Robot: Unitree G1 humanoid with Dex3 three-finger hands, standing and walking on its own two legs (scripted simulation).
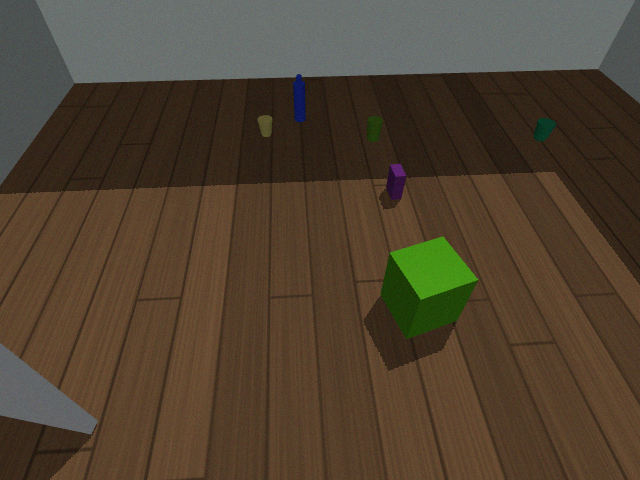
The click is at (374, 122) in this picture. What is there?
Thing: tapered cup
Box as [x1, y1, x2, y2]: [367, 116, 382, 141]
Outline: 371,116 367,119 367,139 370,141 375,141 378,139 382,119 377,116
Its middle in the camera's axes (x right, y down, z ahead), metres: +0.31 -0.60 +2.16
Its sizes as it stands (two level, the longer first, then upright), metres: 0.083 0.083 0.117
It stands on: the floor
